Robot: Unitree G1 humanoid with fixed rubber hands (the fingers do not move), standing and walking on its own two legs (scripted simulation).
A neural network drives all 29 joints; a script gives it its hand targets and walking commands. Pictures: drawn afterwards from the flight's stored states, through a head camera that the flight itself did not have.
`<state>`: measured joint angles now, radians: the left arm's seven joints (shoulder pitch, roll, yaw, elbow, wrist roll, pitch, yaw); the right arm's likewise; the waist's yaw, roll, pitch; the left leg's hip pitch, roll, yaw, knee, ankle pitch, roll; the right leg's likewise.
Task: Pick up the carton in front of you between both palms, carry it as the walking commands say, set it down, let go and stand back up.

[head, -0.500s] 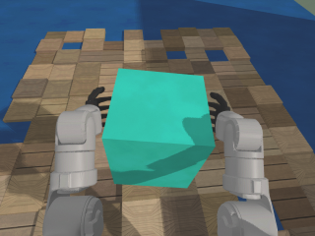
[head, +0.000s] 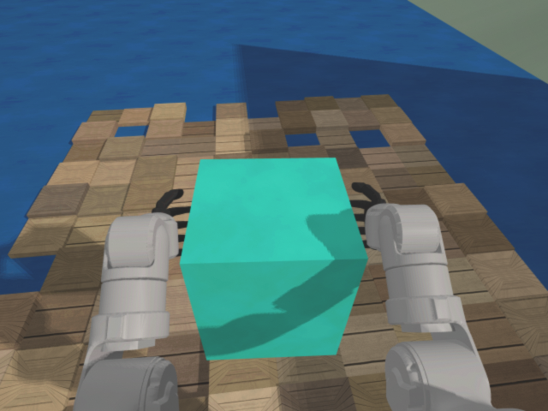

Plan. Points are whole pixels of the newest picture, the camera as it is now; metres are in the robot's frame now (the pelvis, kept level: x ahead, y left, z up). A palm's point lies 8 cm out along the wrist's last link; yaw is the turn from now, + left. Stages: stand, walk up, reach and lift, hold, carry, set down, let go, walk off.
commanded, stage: carry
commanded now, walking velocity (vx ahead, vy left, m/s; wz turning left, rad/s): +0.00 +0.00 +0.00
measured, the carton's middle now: (270, 260) +0.35 +0.00 +0.05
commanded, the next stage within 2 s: none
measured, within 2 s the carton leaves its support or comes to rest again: neither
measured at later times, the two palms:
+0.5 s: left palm (162, 246) +0.32 +0.14 +0.14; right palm (386, 242) +0.32 -0.15 +0.13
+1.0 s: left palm (158, 255) +0.30 +0.15 +0.14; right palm (387, 250) +0.30 -0.15 +0.13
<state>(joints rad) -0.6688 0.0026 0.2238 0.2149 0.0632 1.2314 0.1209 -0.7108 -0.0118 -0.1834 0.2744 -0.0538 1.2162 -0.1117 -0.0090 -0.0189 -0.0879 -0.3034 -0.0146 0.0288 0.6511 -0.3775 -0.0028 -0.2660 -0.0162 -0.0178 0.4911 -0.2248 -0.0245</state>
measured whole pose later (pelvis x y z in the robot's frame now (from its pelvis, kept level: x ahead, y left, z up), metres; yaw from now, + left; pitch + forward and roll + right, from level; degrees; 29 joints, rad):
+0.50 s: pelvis -0.03 +0.00 +0.00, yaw +0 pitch +1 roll +2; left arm -0.69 0.01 0.22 0.26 0.06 1.23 0.12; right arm -0.71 -0.02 -0.18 0.29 -0.05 1.22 -0.11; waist -0.02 -0.02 -0.09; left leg -0.33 -0.02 0.03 0.65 -0.33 0.00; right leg -0.29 -0.02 -0.01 0.48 -0.17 -0.02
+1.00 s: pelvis -0.04 +0.00 +0.00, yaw +0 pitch +1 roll +2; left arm -0.69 0.01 0.22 0.25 0.06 1.24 0.12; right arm -0.71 -0.02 -0.18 0.28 -0.06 1.23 -0.11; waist -0.02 -0.02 -0.08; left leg -0.36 -0.02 0.03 0.65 -0.31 0.00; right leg -0.31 -0.02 -0.02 0.47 -0.15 -0.02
